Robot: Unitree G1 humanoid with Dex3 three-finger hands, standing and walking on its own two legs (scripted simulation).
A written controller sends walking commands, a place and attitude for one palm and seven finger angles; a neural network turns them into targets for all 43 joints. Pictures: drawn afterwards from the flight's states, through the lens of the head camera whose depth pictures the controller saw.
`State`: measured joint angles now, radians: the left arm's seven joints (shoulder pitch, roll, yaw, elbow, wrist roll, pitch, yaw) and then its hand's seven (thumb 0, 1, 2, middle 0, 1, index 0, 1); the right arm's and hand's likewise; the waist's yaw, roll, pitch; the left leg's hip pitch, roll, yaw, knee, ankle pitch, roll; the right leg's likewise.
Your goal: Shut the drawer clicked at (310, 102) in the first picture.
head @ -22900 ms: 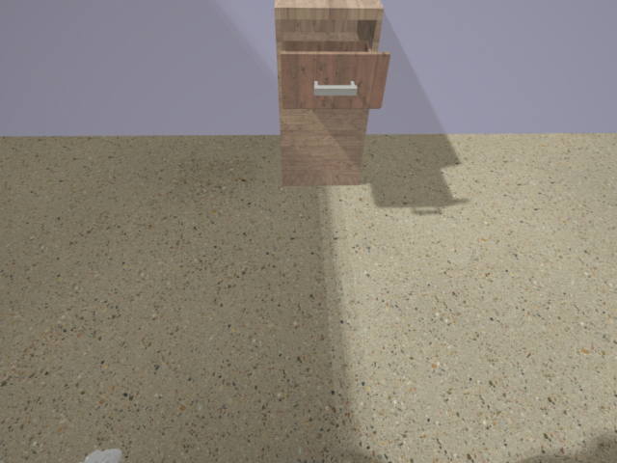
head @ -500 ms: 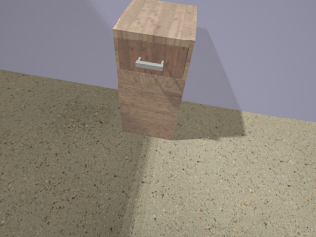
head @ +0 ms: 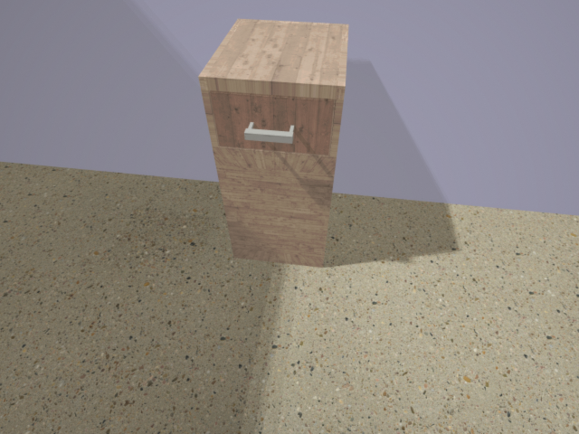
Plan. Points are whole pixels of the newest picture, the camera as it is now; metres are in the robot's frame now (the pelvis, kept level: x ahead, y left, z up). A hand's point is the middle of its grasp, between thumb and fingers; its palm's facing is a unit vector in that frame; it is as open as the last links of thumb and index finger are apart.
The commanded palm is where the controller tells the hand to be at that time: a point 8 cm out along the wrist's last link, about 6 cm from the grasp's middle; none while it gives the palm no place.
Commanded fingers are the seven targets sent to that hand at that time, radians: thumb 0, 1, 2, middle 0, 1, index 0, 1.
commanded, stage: let the arm hang, fingers relaxed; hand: left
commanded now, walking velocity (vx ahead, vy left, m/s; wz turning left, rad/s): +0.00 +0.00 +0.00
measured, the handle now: (270, 131) +0.89 +0.11 -0.09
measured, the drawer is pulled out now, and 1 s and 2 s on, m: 0.00 0.00 0.00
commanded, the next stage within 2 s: look to check the result in 0.22 s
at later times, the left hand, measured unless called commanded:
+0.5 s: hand out of the picture +0.02 +0.17 -0.17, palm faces +0.02 -0.97 -0.23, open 7.4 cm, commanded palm none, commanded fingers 0.00 0.90 0.90 -0.20 -0.30 -0.20 -0.30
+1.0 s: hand out of the picture +0.04 +0.17 -0.17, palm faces +0.02 -0.97 -0.22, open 7.4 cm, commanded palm none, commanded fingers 0.00 0.90 0.90 -0.20 -0.30 -0.20 -0.30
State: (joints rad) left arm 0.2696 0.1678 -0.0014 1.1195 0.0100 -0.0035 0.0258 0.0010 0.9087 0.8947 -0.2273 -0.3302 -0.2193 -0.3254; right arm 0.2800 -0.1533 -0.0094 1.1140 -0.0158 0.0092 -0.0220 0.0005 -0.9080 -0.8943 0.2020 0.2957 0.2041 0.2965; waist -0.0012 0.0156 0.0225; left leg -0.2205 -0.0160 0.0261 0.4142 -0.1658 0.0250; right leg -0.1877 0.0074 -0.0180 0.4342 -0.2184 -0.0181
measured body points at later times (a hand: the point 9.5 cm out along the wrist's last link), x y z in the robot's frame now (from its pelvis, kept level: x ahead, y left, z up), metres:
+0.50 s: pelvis +0.01 -0.01 +0.00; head +0.03 -0.02 +0.45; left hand +0.02 +0.22 -0.15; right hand +0.01 -0.24 -0.16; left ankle +0.04 +0.10 -0.74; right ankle +0.01 -0.11 -0.74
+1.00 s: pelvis +0.02 -0.02 +0.00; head +0.04 -0.02 +0.45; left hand +0.04 +0.22 -0.15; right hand +0.03 -0.25 -0.16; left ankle +0.04 +0.10 -0.74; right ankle +0.01 -0.11 -0.74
